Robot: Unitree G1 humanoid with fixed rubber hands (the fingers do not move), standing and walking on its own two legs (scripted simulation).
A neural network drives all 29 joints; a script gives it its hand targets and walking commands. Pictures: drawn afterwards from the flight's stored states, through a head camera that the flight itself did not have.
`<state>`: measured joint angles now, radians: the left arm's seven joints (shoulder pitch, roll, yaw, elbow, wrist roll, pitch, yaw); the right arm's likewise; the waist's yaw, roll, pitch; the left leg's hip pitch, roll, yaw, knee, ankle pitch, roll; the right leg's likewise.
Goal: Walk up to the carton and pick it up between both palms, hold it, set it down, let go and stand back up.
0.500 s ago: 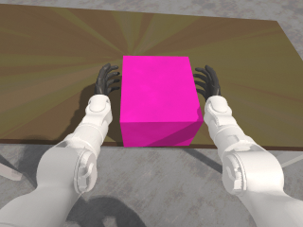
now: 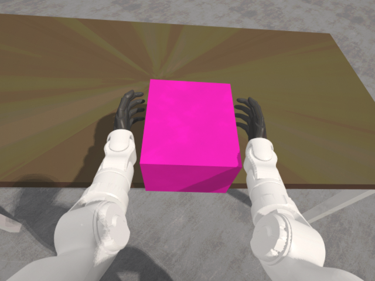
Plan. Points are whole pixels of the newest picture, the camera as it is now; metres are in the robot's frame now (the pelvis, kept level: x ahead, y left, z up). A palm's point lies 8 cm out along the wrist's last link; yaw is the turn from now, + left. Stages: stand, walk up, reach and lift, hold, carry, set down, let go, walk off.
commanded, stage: reach and lift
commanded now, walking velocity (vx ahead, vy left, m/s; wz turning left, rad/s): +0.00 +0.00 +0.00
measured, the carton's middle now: (188, 136) +0.44 +0.01 +0.00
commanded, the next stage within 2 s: none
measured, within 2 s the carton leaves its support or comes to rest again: leaves its support in 1.00 s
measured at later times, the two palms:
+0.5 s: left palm (122, 128) +0.41 +0.15 +0.05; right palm (254, 135) +0.41 -0.14 +0.06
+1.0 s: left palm (110, 140) +0.38 +0.17 +0.06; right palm (247, 143) +0.39 -0.12 +0.06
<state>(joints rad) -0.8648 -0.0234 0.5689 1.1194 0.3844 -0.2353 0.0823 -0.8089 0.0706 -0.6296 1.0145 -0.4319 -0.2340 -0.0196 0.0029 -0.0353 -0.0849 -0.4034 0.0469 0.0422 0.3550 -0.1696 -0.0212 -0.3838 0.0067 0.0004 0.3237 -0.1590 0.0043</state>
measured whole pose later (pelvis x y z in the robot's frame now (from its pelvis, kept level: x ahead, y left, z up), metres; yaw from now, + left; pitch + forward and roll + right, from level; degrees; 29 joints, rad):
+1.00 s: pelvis +0.00 +0.00 +0.00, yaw +2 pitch +6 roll -1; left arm -0.69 -0.05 0.45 0.91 0.33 -0.10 0.08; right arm -0.69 0.10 -0.51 1.01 -0.36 -0.28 -0.06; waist 0.01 -0.04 -0.05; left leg -0.28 0.05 0.04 0.32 -0.15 -0.02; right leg -0.24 0.00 -0.06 0.27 -0.15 0.00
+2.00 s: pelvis -0.03 -0.01 +0.00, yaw +3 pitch -5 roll -1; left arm -0.63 -0.01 0.26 0.45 0.29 0.42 0.05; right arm -0.60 0.01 -0.08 0.67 0.08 0.09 -0.18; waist -0.05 -0.09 0.03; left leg -0.08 0.05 0.03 0.31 -0.13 -0.03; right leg -0.03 0.00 -0.09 0.26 -0.14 -0.01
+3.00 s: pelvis -0.03 +0.00 +0.00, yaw +4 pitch -11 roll -1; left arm -0.55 -0.04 0.30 0.15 0.40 0.63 -0.07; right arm -0.58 0.05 -0.04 0.50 0.09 0.13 -0.19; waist -0.10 -0.08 0.12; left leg 0.04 0.03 0.02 0.30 -0.15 -0.01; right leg 0.10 -0.02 -0.09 0.25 -0.16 0.00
